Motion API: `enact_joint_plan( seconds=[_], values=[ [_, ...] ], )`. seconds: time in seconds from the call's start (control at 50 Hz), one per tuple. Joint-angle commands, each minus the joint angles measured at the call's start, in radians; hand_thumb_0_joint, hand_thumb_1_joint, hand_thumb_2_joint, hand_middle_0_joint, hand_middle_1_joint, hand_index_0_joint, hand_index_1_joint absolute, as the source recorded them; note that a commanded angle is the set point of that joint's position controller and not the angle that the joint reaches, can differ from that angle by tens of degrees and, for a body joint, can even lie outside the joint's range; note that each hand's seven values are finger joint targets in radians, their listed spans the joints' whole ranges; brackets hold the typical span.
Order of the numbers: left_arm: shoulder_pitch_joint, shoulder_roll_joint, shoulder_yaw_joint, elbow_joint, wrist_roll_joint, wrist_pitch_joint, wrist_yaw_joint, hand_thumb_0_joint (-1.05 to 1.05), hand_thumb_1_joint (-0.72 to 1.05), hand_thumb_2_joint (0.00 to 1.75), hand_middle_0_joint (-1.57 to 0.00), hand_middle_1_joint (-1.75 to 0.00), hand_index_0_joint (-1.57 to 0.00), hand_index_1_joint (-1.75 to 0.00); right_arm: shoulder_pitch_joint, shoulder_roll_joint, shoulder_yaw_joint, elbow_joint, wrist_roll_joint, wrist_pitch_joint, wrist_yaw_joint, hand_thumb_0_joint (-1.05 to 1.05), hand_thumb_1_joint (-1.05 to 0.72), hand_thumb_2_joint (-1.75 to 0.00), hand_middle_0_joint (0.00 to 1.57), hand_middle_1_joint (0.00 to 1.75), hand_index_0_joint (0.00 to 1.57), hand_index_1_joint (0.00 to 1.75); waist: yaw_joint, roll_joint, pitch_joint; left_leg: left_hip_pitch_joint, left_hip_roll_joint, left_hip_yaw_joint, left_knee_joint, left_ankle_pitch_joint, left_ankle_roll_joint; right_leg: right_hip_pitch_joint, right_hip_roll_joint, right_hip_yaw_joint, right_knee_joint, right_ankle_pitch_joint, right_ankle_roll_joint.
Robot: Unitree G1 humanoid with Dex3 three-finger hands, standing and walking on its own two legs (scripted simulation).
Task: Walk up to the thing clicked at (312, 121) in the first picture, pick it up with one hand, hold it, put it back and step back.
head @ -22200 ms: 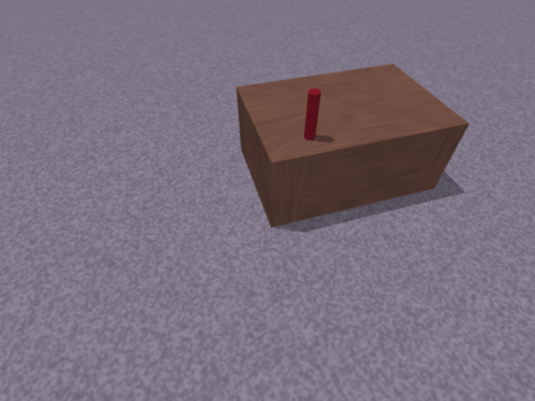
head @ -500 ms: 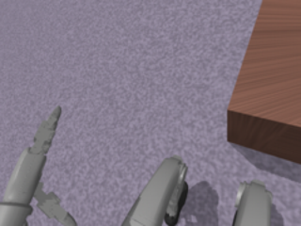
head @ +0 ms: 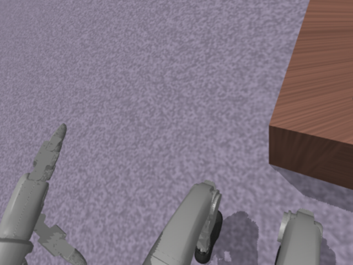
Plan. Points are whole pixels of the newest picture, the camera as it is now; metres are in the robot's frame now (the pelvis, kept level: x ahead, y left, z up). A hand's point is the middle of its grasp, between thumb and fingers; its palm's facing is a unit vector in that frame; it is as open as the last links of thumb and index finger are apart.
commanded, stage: withdraw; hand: right
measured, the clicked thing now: out of the picture +0.54 -0.26 +0.00
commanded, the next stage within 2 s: rise in 0.30 s
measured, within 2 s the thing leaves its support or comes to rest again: neither
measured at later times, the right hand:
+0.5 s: hand out of the picture +0.52 -0.34 +0.09, palm faces +0.36 +0.92 -0.12, open 15.6 cm
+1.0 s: hand out of the picture +0.40 -0.35 +0.13, palm faces +0.36 +0.87 -0.34, open 17.3 cm
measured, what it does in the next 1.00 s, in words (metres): rises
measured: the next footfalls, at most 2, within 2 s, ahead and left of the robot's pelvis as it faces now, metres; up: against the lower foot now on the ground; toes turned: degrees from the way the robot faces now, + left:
none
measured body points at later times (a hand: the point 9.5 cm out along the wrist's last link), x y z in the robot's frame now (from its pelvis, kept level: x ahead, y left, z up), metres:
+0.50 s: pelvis +0.01 -0.01 +0.07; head +0.18 -0.08 +0.49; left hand +0.19 +0.25 +0.16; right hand +0.50 -0.39 +0.10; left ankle +0.09 +0.14 -0.49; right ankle +0.06 -0.14 -0.49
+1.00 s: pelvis +0.06 -0.02 +0.18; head +0.13 -0.06 +0.62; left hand +0.25 +0.17 +0.16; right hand +0.38 -0.39 +0.15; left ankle +0.09 +0.14 -0.49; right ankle +0.06 -0.14 -0.49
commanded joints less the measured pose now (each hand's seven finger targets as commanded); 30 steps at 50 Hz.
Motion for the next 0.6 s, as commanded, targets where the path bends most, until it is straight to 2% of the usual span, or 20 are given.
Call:
enact_joint_plan(
  seconds=[0.0,0.06,0.1,0.12,0.14,0.16,0.2,0.22,0.24,0.26,0.32,0.38,0.4,0.42,0.44,0.46,0.48,0.54,0.56,0.58],
  values=[
    [0.066,0.159,0.148,-0.09,-0.011,-0.031,0.035,0.0,-0.57,0.07,-0.06,-0.04,-0.04,-0.06,-0.33,-0.262,0.005,-0.256,0.0,-0.072,0.005,0.0,0.19,-0.28,0.39,0.33,0.39,0.33,-0.057,-0.515,-0.571,0.267,-0.017,0.037,-0.173,0.181,0.076,0.548,0.015,-0.057,-0.251,0.218,-0.035],
    [0.058,0.189,0.161,-0.127,-0.012,-0.028,0.04,0.0,-0.57,0.07,-0.05,-0.04,-0.04,-0.06,-0.34,-0.329,-0.029,-0.353,0.004,-0.065,0.008,0.0,0.2,-0.3,0.36,0.33,0.36,0.33,-0.083,-0.538,-0.682,0.316,-0.016,0.034,-0.184,0.228,0.074,0.646,0.012,-0.055,-0.252,0.291,-0.033],
    [0.074,0.178,0.152,-0.071,-0.015,-0.015,0.042,0.0,-0.57,0.07,-0.05,-0.04,-0.04,-0.06,-0.333,-0.312,-0.02,-0.36,0.019,-0.05,0.017,0.0,0.19,-0.3,0.36,0.33,0.36,0.33,-0.084,-0.55,-0.68,0.335,-0.016,0.033,-0.201,0.252,0.073,0.673,0.012,-0.057,-0.264,0.33,-0.033],
    [0.071,0.179,0.149,-0.061,-0.014,-0.012,0.042,0.0,-0.56,0.07,-0.05,-0.04,-0.04,-0.06,-0.336,-0.334,-0.033,-0.398,0.025,-0.043,0.019,0.0,0.18,-0.33,0.39,0.36,0.39,0.36,-0.103,-0.566,-0.703,0.356,-0.017,0.032,-0.211,0.268,0.071,0.696,0.012,-0.06,-0.268,0.351,-0.033],
    [0.07,0.201,0.174,-0.069,-0.017,-0.007,0.047,0.0,-0.57,0.07,-0.05,-0.04,-0.04,-0.06,-0.351,-0.371,-0.051,-0.434,0.026,-0.032,0.018,0.0,0.21,-0.32,0.38,0.36,0.38,0.36,-0.098,-0.572,-0.74,0.376,-0.018,0.029,-0.224,0.284,0.068,0.73,0.01,-0.061,-0.27,0.369,-0.036],
    [0.062,0.21,0.172,-0.092,-0.02,-0.004,0.048,0.0,-0.56,0.07,-0.05,-0.04,-0.03,-0.06,-0.353,-0.388,-0.048,-0.456,0.024,-0.017,0.019,0.0,0.24,-0.3,0.36,0.34,0.36,0.34,-0.108,-0.57,-0.765,0.41,-0.018,0.026,-0.242,0.288,0.067,0.749,0.011,-0.065,-0.286,0.366,-0.037],
    [0.084,0.165,0.121,-0.05,-0.021,0.016,0.045,0.0,-0.56,0.07,-0.05,-0.04,-0.04,-0.06,-0.304,-0.317,0.001,-0.404,0.03,0.018,0.037,0.0,0.25,-0.26,0.33,0.3,0.32,0.3,-0.108,-0.54,-0.696,0.435,-0.018,0.03,-0.276,0.291,0.066,0.736,0.014,-0.066,-0.316,0.364,-0.036],
    [0.098,0.144,0.097,-0.033,-0.027,0.026,0.045,0.0,-0.56,0.07,-0.05,-0.04,-0.04,-0.05,-0.298,-0.357,-0.026,-0.415,0.032,0.028,0.04,0.0,0.26,-0.24,0.31,0.27,0.3,0.27,-0.128,-0.531,-0.673,0.456,-0.017,0.026,-0.294,0.288,0.065,0.722,0.016,-0.07,-0.328,0.353,-0.038],
    [0.089,0.132,0.073,-0.039,-0.031,0.03,0.047,0.0,-0.56,0.06,-0.05,-0.04,-0.04,-0.05,-0.255,-0.323,-0.005,-0.339,0.03,0.051,0.05,0.0,0.28,-0.22,0.29,0.25,0.28,0.25,-0.13,-0.493,-0.634,0.462,-0.017,0.032,-0.31,0.275,0.064,0.719,0.018,-0.071,-0.348,0.335,-0.035],
    [0.081,0.124,0.065,-0.025,-0.028,0.036,0.049,0.0,-0.57,0.06,-0.05,-0.04,-0.04,-0.05,-0.252,-0.311,0.0,-0.321,0.037,0.064,0.06,0.0,0.28,-0.19,0.26,0.22,0.26,0.22,-0.118,-0.471,-0.574,0.469,-0.017,0.032,-0.327,0.271,0.063,0.688,0.018,-0.07,-0.361,0.314,-0.037],
    [0.042,0.118,0.029,0.033,-0.03,0.048,0.058,0.0,-0.57,0.06,-0.05,-0.04,-0.04,-0.05,-0.279,-0.32,0.001,-0.255,0.056,0.098,0.091,0.0,0.33,-0.17,0.22,0.19,0.22,0.19,-0.13,-0.422,-0.452,0.455,-0.01,0.031,-0.364,0.202,0.066,0.646,0.018,-0.068,-0.419,0.23,-0.034],
    [-0.004,0.137,0.029,0.029,-0.03,0.039,0.073,0.0,-0.58,0.06,-0.06,-0.05,-0.05,-0.06,-0.325,-0.264,0.038,-0.171,0.072,0.109,0.124,0.0,0.34,-0.13,0.16,0.13,0.16,0.13,-0.095,-0.332,-0.426,0.45,-0.01,0.034,-0.392,0.179,0.064,0.646,0.012,-0.051,-0.443,0.194,-0.042],
    [-0.018,0.141,0.04,0.031,-0.028,0.037,0.078,0.0,-0.6,0.08,-0.08,-0.06,-0.06,-0.08,-0.323,-0.263,0.046,-0.147,0.07,0.11,0.131,0.0,0.42,-0.05,0.1,0.05,0.11,0.05,-0.088,-0.304,-0.413,0.462,-0.011,0.031,-0.413,0.175,0.062,0.635,0.011,-0.05,-0.451,0.176,-0.05],
    [-0.07,0.17,0.027,-0.035,-0.046,0.067,0.082,0.0,-0.54,0.07,-0.08,-0.06,-0.07,-0.07,-0.223,-0.527,0.0,-0.028,-0.046,0.197,0.072,0.0,0.38,-0.08,0.06,0.06,0.06,0.06,-0.197,-0.335,-0.473,0.561,-0.008,-0.006,-0.472,0.155,0.059,0.721,0.011,-0.069,-0.516,0.193,-0.039],
    [-0.014,0.157,0.02,-0.026,-0.046,0.089,0.079,0.0,-0.5,0.07,-0.07,-0.06,-0.07,-0.07,-0.323,-0.468,0.028,-0.077,-0.035,0.223,0.027,0.0,0.37,-0.09,0.06,0.06,0.06,0.06,-0.15,-0.345,-0.477,0.583,-0.011,0.004,-0.493,0.163,0.057,0.747,0.009,-0.063,-0.54,0.19,-0.038],
    [0.021,0.139,0.006,-0.015,-0.043,0.1,0.072,0.0,-0.43,0.09,-0.06,-0.06,-0.06,-0.07,-0.38,-0.388,0.08,-0.103,-0.031,0.235,0.014,0.0,0.36,-0.09,0.05,0.06,0.06,0.06,-0.131,-0.335,-0.484,0.595,-0.015,0.0,-0.518,0.184,0.053,0.77,0.009,-0.068,-0.548,0.2,-0.045],
    [0.075,0.134,0.004,0.023,-0.045,0.114,0.067,0.0,-0.39,0.1,-0.06,-0.06,-0.06,-0.06,-0.345,-0.359,0.087,-0.034,-0.033,0.256,0.006,0.0,0.36,-0.09,0.05,0.06,0.06,0.06,-0.135,-0.335,-0.444,0.6,-0.018,0.001,-0.536,0.191,0.056,0.778,0.017,-0.073,-0.57,0.204,-0.044],
    [0.123,0.132,-0.005,0.103,-0.05,0.142,0.059,0.0,-0.3,0.13,-0.05,-0.05,-0.04,-0.06,-0.346,-0.542,-0.001,-0.169,-0.052,0.297,-0.034,0.0,0.34,-0.1,0.05,0.06,0.06,0.06,-0.212,-0.433,-0.588,0.699,-0.022,0.021,-0.558,0.315,0.057,0.954,0.024,-0.087,-0.614,0.38,-0.032],
    [0.107,0.138,0.007,0.109,-0.052,0.151,0.056,0.0,-0.22,0.16,-0.03,-0.04,-0.03,-0.05,-0.319,-0.556,0.0,-0.167,-0.059,0.311,-0.042,0.0,0.28,-0.12,0.05,0.06,0.06,0.06,-0.219,-0.439,-0.604,0.709,-0.023,0.024,-0.566,0.338,0.058,1.0,0.022,-0.088,-0.623,0.427,-0.029],
    [0.104,0.127,0.001,0.142,-0.051,0.16,0.052,0.0,-0.14,0.24,-0.11,-0.12,-0.11,-0.13,-0.278,-0.509,0.02,-0.146,-0.054,0.324,-0.048,0.0,0.36,-0.1,0.06,0.07,0.06,0.07,-0.221,-0.427,-0.578,0.716,-0.023,0.03,-0.58,0.344,0.059,1.014,0.023,-0.088,-0.639,0.445,-0.028]
  ],
)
